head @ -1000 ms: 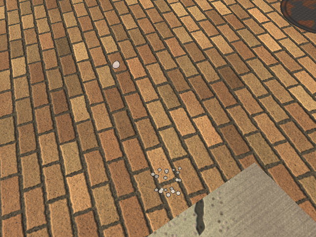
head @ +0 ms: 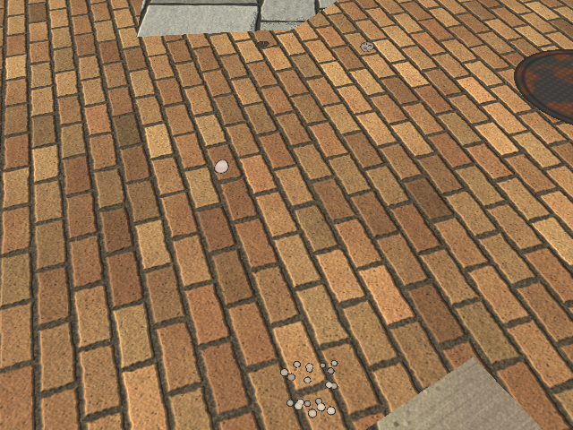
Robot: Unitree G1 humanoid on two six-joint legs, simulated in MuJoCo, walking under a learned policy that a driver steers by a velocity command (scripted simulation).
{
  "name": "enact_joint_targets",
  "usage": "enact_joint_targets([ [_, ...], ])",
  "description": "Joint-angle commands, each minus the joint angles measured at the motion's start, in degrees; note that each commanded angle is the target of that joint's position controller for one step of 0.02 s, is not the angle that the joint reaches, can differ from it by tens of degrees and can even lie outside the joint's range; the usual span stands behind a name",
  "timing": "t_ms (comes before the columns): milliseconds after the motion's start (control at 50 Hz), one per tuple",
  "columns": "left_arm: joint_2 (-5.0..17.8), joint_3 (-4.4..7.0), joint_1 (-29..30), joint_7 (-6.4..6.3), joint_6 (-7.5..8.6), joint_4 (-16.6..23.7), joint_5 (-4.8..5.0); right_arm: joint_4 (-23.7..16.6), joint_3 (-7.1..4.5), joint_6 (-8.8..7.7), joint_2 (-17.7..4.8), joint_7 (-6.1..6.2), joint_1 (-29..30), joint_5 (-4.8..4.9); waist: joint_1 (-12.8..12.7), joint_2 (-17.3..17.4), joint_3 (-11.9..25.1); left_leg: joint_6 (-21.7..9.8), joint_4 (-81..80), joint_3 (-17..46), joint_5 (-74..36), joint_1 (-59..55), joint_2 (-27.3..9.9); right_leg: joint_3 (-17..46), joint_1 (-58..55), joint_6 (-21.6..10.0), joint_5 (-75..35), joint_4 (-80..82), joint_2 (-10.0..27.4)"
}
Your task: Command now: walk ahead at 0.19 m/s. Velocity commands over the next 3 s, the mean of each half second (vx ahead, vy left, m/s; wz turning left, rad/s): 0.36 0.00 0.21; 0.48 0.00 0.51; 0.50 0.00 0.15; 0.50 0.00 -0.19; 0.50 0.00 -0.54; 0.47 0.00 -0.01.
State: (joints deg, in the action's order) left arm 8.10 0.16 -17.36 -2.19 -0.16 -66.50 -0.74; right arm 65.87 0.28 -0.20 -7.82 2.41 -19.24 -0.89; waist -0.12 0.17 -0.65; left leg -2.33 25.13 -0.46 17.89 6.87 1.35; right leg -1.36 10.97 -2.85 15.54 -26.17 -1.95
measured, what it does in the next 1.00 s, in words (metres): walks ahead, turning left: left foot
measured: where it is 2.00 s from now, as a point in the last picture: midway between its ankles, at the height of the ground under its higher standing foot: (220, 288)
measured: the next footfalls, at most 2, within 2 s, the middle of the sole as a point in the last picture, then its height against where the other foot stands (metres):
left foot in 0.68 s outside the picture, level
right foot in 1.24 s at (284, 342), level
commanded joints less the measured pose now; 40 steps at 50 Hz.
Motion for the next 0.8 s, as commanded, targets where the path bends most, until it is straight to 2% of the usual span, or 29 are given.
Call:
enact_joint_targets([
  [20, 4.28, 1.03, -0.85, 0.52, 0.15, 2.65, -0.46, -0.84, -1.68, 0.16, -6.53, -0.16, -6.74, -0.06, 1.77, 3.38, -10.72, -6.39, -9.39, 12.63, 27.12, 7.6, -7.55, 4.36, 11.19, -2.85, 20.71, -0.65, 1.76],
  [60, 1.72, 0.56, 2.52, 1.27, 1.31, 5.14, -1.28, 0.13, -2.79, -0.3, -8.68, -0.08, -10.84, -0.1, 3.48, 8.92, -11.59, -10.55, -15.96, 23.51, 29.89, 2.12, -15.51, -1.57, 18.02, -1.76, 10.64, -11.12, 0.0],
  [80, 2.65, 0.8, 4.32, 1.59, 1.98, 6.4, -1.66, 0.02, -3.25, -0.6, -9.22, -0.14, -10.83, -0.3, 3.78, 8.6, -12.04, -12.16, -17.74, 26.39, 27.34, 1.87, -18.4, -1.75, 19.71, -1.65, 7.89, -14.74, 1.71],
  [100, 3.93, 1.25, 5.31, 1.93, 2.59, 7.45, -1.46, -0.34, -3.5, -1.01, -9.38, -0.3, -10.5, -0.59, 3.58, 7.22, -11.39, -12.72, -18.26, 26.83, 24.31, 1.07, -19.13, -0.94, 20.94, -1.7, 8.97, -16.97, 2.59],
  [140, 4.36, 1.66, 4.69, 2.62, 3.64, 8.78, -0.93, -1.01, -3.87, -1.83, -9.73, -0.57, -8.67, -0.67, 1.87, 6.86, -10.87, -12.01, -16.72, 23.7, 18.87, 1.3, -18.44, -0.34, 19.38, -1.97, 10.18, -14.82, 3.91],
  [160, 4.17, 1.83, 3.66, 2.74, 4.14, 8.85, -0.49, -1.5, -3.8, -2.09, -8.99, -0.7, -7.17, -0.26, 0.62, 6.18, -10.68, -10.81, -15.28, 20.85, 15.41, 3.88, -16.29, -1.29, 14.41, -1.84, 8.56, -10.44, 3.26],
  [180, 3.22, 1.93, -0.56, 2.74, 4.54, 7.64, -0.04, -2.31, -3.84, -2.18, -8.85, -0.8, -4.56, 0.28, -2.04, 5.36, -9.92, -9.39, -12.55, 17.09, 12.14, 9.0, -13.38, -3.33, 5.14, -1.66, 4.03, -4.26, 1.5],
  [200, 3.09, 2.37, -7.42, 2.55, 4.78, 5.11, 0.34, -3.25, -3.89, -2.29, -8.66, -0.91, -2.38, 0.46, -4.95, 3.55, -8.47, -7.94, -7.97, 13.79, 8.8, 15.84, -10.13, -4.3, -6.87, -1.26, 0.91, 0.64, -0.73],
  [220, 5.76, 3.43, -14.51, 1.94, 5.13, 3.31, -0.05, -4.54, -3.46, -2.97, -7.07, -1.15, -0.57, 0.36, -7.94, -1.98, -5.89, -5.83, 1.97, 9.09, 5.28, 24.17, -5.96, 2.47, -19.01, -1.48, 2.95, 4.82, 3.82],
  [240, 12.56, 5.09, -21.94, 1.23, 5.3, 2.84, -0.61, -7.18, -2.12, -3.71, -2.01, -1.78, 0.54, 0.77, -10.13, -16.82, -1.01, -2.83, 22.09, -0.83, 8.44, 32.6, 1.83, 25.0, -26.53, -4.71, 20.11, 16.34, 19.12],
  [260, 12.93, 5.3, -23.14, 0.95, 4.25, 1.56, -0.67, -8.23, -3.24, -3.51, -6.29, -2.08, 1.44, -0.86, -8.55, -14.48, -2.83, -3.29, 34.62, 0.16, 13.12, 35.71, 0.79, 34.93, -20.42, -8.24, 24.22, 19.11, 25.5],
  [280, 9.36, 4.29, -15.7, 0.97, 4.04, 3.98, -0.92, -8.33, -3.54, -3.37, -6.71, -2.64, 2.64, -1.39, -4.64, -5.09, -7.67, -4.05, 39.61, 3.18, 7.8, 36.34, -2.85, 30.45, -14.26, -7.65, 24.13, 19.13, 24.1],
  [300, 8.28, 3.91, -10.6, 1.13, 4.43, 5.72, -0.6, -7.91, -3.19, -3.54, -4.53, -3.19, 1.83, -1.01, -2.5, -2.41, -9.38, -3.93, 39.92, 4.42, 2.45, 35.23, -4.14, 24.39, -10.34, -6.44, 18.26, 19.89, 21.89],
  [320, 7.47, 3.52, -7.92, 1.06, 4.92, 6.64, -0.45, -7.4, -3.15, -3.57, -3.47, -3.53, 0.72, -0.69, -0.87, -1.86, -9.3, -3.57, 39.04, 4.47, -1.28, 33.5, -4.99, 18.32, -8.98, -5.01, 11.31, 20.56, 19.57],
  [360, 5.52, 2.64, -8.31, 0.71, 5.83, 6.39, -0.35, -7.41, -3.61, -2.8, -3.88, -3.99, 0.58, -1.02, -0.07, -2.4, -7.32, -2.86, 39.37, 2.36, -5.48, 33.12, -4.81, 8.88, -10.81, -3.09, -4.15, 19.23, 16.34],
  [420, 5.32, 2.1, -12.43, 0.41, 6.45, 4.99, -0.26, -9.83, -3.92, -1.83, -3.76, -4.17, 4.85, -0.63, -0.06, -4.01, -5.43, -2.4, 39.68, -0.41, -8.36, 36.53, -4.0, 0.67, -14.11, -1.72, -25.49, 16.26, 15.07],
  [500, 4.86, 1.35, -12.27, -0.03, 6.61, 5.01, -0.39, -14.73, -2.92, -1.6, -2.42, -4.73, 15.57, -0.42, -0.77, -4.7, -8.17, -2.01, 25.86, -5.3, -13.85, 33.93, -2.5, -6.32, -9.77, -1.18, -33.6, 16.67, 12.79],
  [540, 5.98, 1.32, -12.73, -0.43, 6.68, 4.69, -0.24, -16.69, -2.38, -1.47, -2.11, -4.92, 19.46, -0.33, -1.05, -5.09, -8.82, -2.63, 16.67, -8.74, -14.57, 29.07, -1.1, -8.76, -9.06, -1.06, -38.98, 16.04, 12.98],
  [560, 7.02, 1.45, -13.2, -0.61, 6.79, 4.47, -0.15, -17.15, -2.46, -1.37, -2.81, -4.89, 19.75, -0.43, -0.71, -5.33, -8.05, -3.47, 14.2, -10.29, -14.07, 26.0, 0.09, -9.76, -10.04, -0.98, -46.13, 14.18, 13.59],
  [600, 8.99, 1.97, -13.27, -1.27, 6.86, 4.31, 0.16, -16.64, -3.14, -1.3, -4.97, -4.62, 16.06, -0.67, 1.6, -6.4, -4.66, -5.99, 12.78, -12.2, -12.17, 19.53, 2.91, -11.62, -12.91, -0.53, -62.43, 6.94, 14.79],
  [640, 10.95, 2.78, -11.36, -1.61, 6.28, 5.23, 0.0, -14.02, -4.41, -1.42, -7.76, -4.35, 6.33, -0.91, 6.29, -8.16, 0.91, -9.55, 12.14, -10.9, -8.47, 10.11, 4.62, -11.85, -13.75, -0.93, -69.26, -6.95, 16.61],
  [660, 11.57, 3.19, -9.83, -1.14, 6.0, 6.18, -0.18, -11.87, -5.42, -1.6, -9.78, -4.2, -0.39, -1.16, 9.27, -8.25, 4.25, -11.54, 8.97, -8.81, -7.63, 2.42, 5.03, -11.32, -11.15, -1.46, -63.15, -17.71, 16.8],
  [680, 12.14, 3.6, -7.41, -0.22, 5.9, 7.64, -0.27, -10.61, -6.81, -1.7, -12.4, -3.7, -5.75, -1.52, 12.95, -4.52, 6.73, -13.99, 2.69, -2.69, -4.14, -6.7, 1.8, -12.43, -3.27, -1.35, -46.33, -34.45, 14.04],
  [700, 6.19, 3.04, -5.86, 0.51, 6.28, 10.56, -1.42, -11.78, -7.94, -1.19, -16.41, -3.29, -2.68, -0.63, 8.58, 8.91, 8.56, -17.01, 2.81, 19.02, -10.56, -15.75, -12.78, -10.64, 13.32, -0.13, 10.47, -55.58, 4.09],
  [720, 7.32, 3.13, -6.88, 1.6, 6.48, 14.95, 0.71, -12.93, -8.16, -0.63, -19.08, -3.54, -2.24, -0.46, 6.48, 10.6, 15.04, -27.53, -8.09, 44.04, 0.13, -23.86, -20.47, 1.94, 28.79, 0.57, 13.38, -66.06, -1.34],
  [740, 9.48, 3.18, -1.07, 1.93, 7.16, 15.83, 0.07, -13.18, -7.36, -0.62, -15.53, -2.81, 0.58, -0.13, 6.09, 1.84, 6.12, -24.72, -12.45, 38.89, 6.12, -18.08, -20.25, 4.43, 35.12, 0.03, 7.25, -62.76, 3.31],
  [760, 9.98, 3.35, 0.14, 2.1, 7.66, 16.61, 0.2, -13.31, -6.61, -1.0, -12.65, -2.58, 3.03, 0.21, 3.65, -2.39, -0.06, -21.73, -14.08, 33.33, 1.53, -9.31, -18.64, 4.12, 33.37, 0.05, 3.22, -56.41, 5.47],
  [780, 9.63, 3.46, 0.63, 1.8, 7.33, 16.67, -0.16, -13.21, -6.02, -1.75, -10.96, -2.46, 4.67, -0.1, 0.66, -6.5, -2.03, -18.96, -14.09, 28.37, -7.39, -3.49, -15.72, 4.47, 29.24, 0.8, 1.78, -51.13, 7.34],
  [800, 8.69, 3.31, -0.72, 1.73, 6.21, 16.33, -1.21, -13.74, -5.84, -2.52, -10.96, -2.11, 5.31, 0.09, -0.97, -7.22, -2.05, -17.92, -13.69, 23.89, -14.56, 0.94, -13.4, 4.66, 24.86, 1.78, 1.94, -48.19, 8.07],
])
Over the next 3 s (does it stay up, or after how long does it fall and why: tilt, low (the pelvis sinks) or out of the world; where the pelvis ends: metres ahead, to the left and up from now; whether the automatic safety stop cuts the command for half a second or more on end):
stays up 1.46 0.33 -0.02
